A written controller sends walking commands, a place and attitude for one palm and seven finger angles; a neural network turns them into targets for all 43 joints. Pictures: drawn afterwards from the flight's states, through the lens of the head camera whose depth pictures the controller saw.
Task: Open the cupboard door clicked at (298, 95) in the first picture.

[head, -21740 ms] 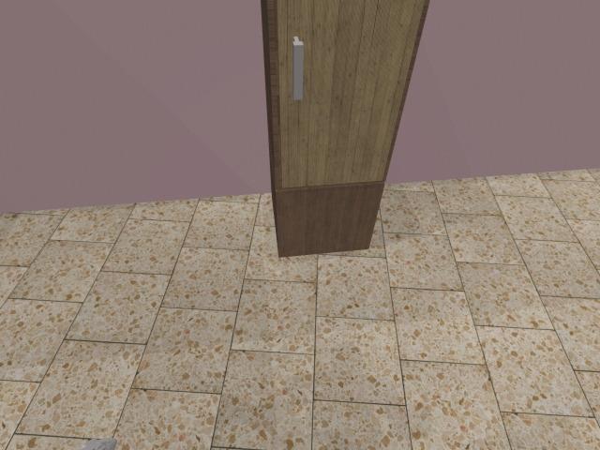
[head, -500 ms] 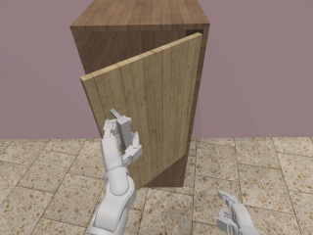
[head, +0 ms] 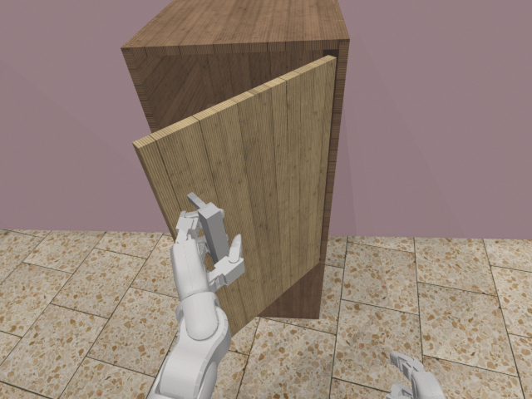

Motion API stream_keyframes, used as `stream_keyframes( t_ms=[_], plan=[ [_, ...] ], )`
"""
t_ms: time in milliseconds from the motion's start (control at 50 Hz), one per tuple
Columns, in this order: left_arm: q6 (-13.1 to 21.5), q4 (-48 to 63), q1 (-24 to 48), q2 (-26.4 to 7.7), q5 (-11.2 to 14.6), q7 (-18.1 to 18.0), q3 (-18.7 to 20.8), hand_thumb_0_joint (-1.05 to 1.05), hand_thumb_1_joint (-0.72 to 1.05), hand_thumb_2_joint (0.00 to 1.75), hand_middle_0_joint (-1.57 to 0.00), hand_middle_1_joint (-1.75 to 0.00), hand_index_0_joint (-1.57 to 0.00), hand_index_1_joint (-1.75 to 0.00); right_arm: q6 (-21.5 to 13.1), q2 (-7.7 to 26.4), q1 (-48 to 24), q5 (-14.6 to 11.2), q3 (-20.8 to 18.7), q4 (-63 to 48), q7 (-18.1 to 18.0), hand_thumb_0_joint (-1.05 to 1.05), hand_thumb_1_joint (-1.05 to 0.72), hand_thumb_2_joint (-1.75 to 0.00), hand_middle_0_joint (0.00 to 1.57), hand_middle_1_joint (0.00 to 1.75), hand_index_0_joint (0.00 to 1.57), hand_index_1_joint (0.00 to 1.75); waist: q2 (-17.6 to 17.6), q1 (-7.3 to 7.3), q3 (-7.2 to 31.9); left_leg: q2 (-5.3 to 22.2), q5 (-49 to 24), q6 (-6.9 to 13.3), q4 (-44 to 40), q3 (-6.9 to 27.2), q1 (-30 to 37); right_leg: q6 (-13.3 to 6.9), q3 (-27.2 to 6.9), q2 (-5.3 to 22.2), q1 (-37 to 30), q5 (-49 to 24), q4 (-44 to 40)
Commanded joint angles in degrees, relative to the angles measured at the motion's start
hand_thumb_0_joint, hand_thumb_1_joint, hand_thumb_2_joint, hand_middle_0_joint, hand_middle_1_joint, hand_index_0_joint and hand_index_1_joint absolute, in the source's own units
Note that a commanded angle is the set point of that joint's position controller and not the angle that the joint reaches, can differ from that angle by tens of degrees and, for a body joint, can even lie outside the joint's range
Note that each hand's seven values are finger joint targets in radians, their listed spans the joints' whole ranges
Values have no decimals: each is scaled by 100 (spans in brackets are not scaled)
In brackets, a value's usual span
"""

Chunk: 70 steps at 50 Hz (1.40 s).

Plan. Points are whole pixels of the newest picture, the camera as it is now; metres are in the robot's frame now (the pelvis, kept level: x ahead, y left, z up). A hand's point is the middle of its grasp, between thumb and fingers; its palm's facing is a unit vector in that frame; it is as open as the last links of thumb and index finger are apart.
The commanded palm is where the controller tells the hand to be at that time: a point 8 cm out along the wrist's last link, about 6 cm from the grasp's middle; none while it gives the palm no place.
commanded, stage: open thumb and fingers to let go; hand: left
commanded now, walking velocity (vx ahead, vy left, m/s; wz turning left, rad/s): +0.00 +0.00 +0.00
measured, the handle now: (209, 233) +0.34 +0.11 +0.10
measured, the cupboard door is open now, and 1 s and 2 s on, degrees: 46 44 46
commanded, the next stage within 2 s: slide the hand sideways off the handle in 0.60 s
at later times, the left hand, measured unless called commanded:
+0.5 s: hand (223, 262) +0.29 +0.08 +0.10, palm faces +0.33 -0.94 -0.02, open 14.7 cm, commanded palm +0.25 +0.11 +0.10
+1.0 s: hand (217, 278) +0.26 +0.08 +0.10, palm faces -0.11 -0.99 +0.01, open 16.5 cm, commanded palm +0.24 +0.12 +0.10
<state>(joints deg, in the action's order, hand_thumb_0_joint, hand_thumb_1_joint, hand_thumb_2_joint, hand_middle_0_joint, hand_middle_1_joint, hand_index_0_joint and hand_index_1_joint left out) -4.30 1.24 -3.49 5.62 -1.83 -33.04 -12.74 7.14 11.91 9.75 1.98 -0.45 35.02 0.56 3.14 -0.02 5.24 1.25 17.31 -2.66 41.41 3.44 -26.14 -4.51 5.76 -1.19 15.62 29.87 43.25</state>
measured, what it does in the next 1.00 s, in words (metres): shifts its weight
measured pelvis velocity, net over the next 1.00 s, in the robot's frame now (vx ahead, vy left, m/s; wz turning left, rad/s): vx -0.04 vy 0.06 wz -0.03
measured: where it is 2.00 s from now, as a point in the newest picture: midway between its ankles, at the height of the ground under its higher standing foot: outside the picture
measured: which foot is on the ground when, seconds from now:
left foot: down 0.00-1.00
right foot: down 0.00-1.00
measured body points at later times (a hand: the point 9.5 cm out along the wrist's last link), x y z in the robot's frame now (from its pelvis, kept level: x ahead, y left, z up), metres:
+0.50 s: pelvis -0.01 +0.02 +0.00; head -0.03 -0.01 +0.45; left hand +0.26 +0.13 +0.10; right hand +0.16 -0.20 -0.10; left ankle +0.05 +0.17 -0.71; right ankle -0.07 -0.05 -0.71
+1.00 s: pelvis -0.04 +0.06 +0.00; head -0.05 +0.03 +0.45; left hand +0.26 +0.14 +0.10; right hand +0.12 -0.17 -0.10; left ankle +0.05 +0.17 -0.71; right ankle -0.07 -0.05 -0.71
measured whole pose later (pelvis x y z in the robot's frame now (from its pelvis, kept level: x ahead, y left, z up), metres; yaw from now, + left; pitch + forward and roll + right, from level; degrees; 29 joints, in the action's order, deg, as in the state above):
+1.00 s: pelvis -0.04 +0.06 +0.00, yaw -2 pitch +1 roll -1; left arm 6.6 -8.3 3.2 -0.4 4.6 -10.2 -14.0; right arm 1.7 11.8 13.2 -0.7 1.3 32.5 0.0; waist 3.9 0.1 3.1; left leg 0.4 15.8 -0.1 44.4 1.2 -29.8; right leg -0.8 3.5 0.2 19.4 26.9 45.2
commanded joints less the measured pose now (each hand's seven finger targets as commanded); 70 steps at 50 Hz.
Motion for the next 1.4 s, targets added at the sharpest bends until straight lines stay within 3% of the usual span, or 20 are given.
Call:
stream_keyframes(
  t_ms=[0, 80, 160, 200, 340, 400, 560, 680, 700, 720, 760, 800, 840, 880, 980, 1040, 1120, 1240, 1260, 1380],
  plan=[
    [578, 1324, 1037, 600, -101, 106, -162, 0, 6, 54, -34, -126, -34, -126, -365, 343, -734, -2, -114, -1051, -43, 0, -90, -90, 20, 30, 20, 30, -1012, 4, 991, -242, -1360, 337, 82, -209, 909, 651, -665, 484, 227, -4583, -822],
    [693, 1229, 1414, 512, -120, 94, -119, 0, -22, 42, -32, -123, -32, -123, -404, 355, -730, -4, -106, -1002, -71, 0, -90, -90, 20, 30, 20, 30, -1028, 73, 865, -228, -1239, 350, 82, -189, 882, 638, -694, 483, 396, -4169, -881],
    [751, 1162, 1239, 567, -128, 41, -105, 0, -50, 30, -30, -120, -30, -120, -458, 337, -728, -2, -116, -1026, -70, 0, -90, -90, 20, 30, 20, 30, -971, -14, 910, -222, -1235, 349, 58, -208, 890, 598, -655, 447, 389, -3961, -875],
    [771, 1168, 1274, 542, -119, 16, -78, 0, -50, 30, -30, -120, -30, -120, -480, 328, -703, 7, -115, -1029, -77, 0, -90, -90, 20, 30, 20, 30, -1075, -5, 921, -229, -1241, 346, 78, -232, 895, 624, -637, 446, 377, -4077, -868],
    [763, 1070, 1334, 618, -178, -41, -176, 0, -50, 30, -24, -85, -24, -85, -508, 322, -759, 1, -106, -1002, -64, 0, -90, -90, 20, 30, 20, 30, -1076, 32, 682, -191, -1135, 355, 68, -237, 939, 541, -543, 360, 582, -3416, -972],
    [784, 1120, 1708, 749, -195, -115, -286, 0, -50, 30, -22, -70, -22, -70, -540, 323, -804, 13, -112, -994, -59, 0, -90, -90, 20, 30, 20, 30, -785, 63, 769, -192, -1051, 357, 72, -252, 1015, 488, -491, 311, 753, -3013, -923],
    [646, 708, 2102, 880, -213, -258, -335, 0, -50, 30, -15, -30, -15, -30, -531, 306, -917, 8, -100, -922, -24, 0, -90, -90, 20, 30, 20, 30, -705, 57, 769, -148, -886, 344, 42, -213, 990, 344, -299, 159, 1015, -2144, -860],
    [499, 261, 2679, 958, -216, -430, -249, 0, -50, 30, -15, -30, -15, -30, -476, 281, -1019, 29, -70, -829, -14, 0, -90, -90, 20, 30, 20, 30, -584, 30, 800, -130, -683, 311, -8, -199, 945, 267, -231, 97, 1169, -1564, -837],
    [796, 220, 2559, 455, -771, 804, -1513, 0, -50, 30, -15, -30, -15, -30, -354, 482, -413, 3, -72, -726, 76, 0, -90, -90, 20, 30, 20, 30, -1032, 563, 484, -177, -932, 412, -149, -157, 1055, 299, -416, 68, 1351, -2124, -697],
    [1134, 578, 2776, 110, -515, 1444, -1065, 0, -50, 30, -15, -30, -15, -30, -356, 454, -400, -64, -128, -984, 40, 0, -90, -90, 20, 30, 20, 30, -788, 369, 906, -158, -1083, 453, -116, -164, 1076, 273, -407, 63, 1166, -2415, -583],
    [1552, 925, 2885, -187, -218, 2359, -1044, 0, -50, 30, -15, -30, -15, -30, -423, 471, -348, -118, -106, -1153, -27, 0, -90, -90, 20, 30, 20, 30, -240, 370, 1447, -186, -1198, 488, -4, -208, 1446, 253, -433, 101, 1048, -2627, -498],
    [1647, 671, 2680, -50, 245, 2907, -987, 0, -50, 30, -15, -30, -15, -30, -539, 441, -357, -225, -29, -1282, -97, 0, -90, -90, 20, 30, 20, 30, -287, 409, 1201, -152, -846, 470, -61, -149, 1449, 269, -330, 48, 1212, -2176, -610],
    [1581, 429, 2726, 154, 682, 2930, -840, 0, -50, 30, -15, -30, -15, -30, -703, 450, -435, -304, 38, -1307, -139, 0, -90, -90, 20, 30, 20, 30, -530, 419, 819, -115, -256, 428, -203, -53, 1302, 305, -237, -12, 1382, -1434, -795],
    [1511, 355, 2552, 85, 850, 2712, -515, 0, -50, 30, -15, -30, -15, -30, -812, 485, -497, -303, 38, -1301, -153, 0, -90, -90, 20, 30, 20, 30, -623, 279, 635, -110, 121, 385, -357, -35, 1150, 331, -201, -34, 1429, -1015, -872],
    [1501, 548, 2069, -116, 460, 2259, -357, 0, -50, 30, -15, -30, -15, -30, -925, 489, -414, -230, -10, -1347, -28, 0, -90, -90, 20, 30, 20, 30, -653, 101, 823, -84, -25, 369, -420, -90, 1148, 299, -165, -37, 1309, -1046, -732],
    [1559, 833, 1460, -217, 317, 2252, -376, 0, -50, 30, -15, -30, -15, -30, -945, 500, -380, -229, -32, -1459, 49, 0, -90, -90, 20, 30, 20, 30, -644, 7, 843, -60, -174, 371, -413, -136, 1089, 273, -177, -44, 1178, -1144, -694],
    [1566, 1219, 1275, -421, 247, 2249, -276, 0, -50, 30, -15, -30, -15, -30, -916, 472, -446, -223, 6, -1564, 46, 0, -90, -90, 20, 30, 20, 30, -480, 29, 541, -68, 34, 380, -412, -235, 975, 297, -254, -30, 1312, -947, -775],
    [1434, 1643, 613, -778, 443, 2316, 136, 0, -50, 30, -15, -30, -15, -30, -870, 471, -531, -222, 48, -1638, -46, 0, -90, -90, 20, 30, 20, 30, -568, -77, 545, -86, -49, 387, -441, -287, 1002, 310, -314, -31, 1065, -970, -932],
    [1435, 1777, 387, -712, 470, 2353, 99, 0, -50, 30, -15, -30, -15, -30, -879, 439, -554, -230, 57, -1663, -46, 0, -90, -90, 20, 30, 20, 30, -418, -89, 524, -76, -159, 378, -447, -315, 1045, 309, -303, -27, 1075, -1111, -899],
    [1500, 2345, -276, -918, 544, 2623, 177, 0, -50, 30, -15, -30, -15, -30, -949, 495, -425, -232, 40, -1732, -70, 0, -90, -90, 20, 30, 20, 30, -452, 67, 401, -85, -377, 400, -286, -315, 1005, 369, -323, -25, 1178, -1541, -828]
  ],
)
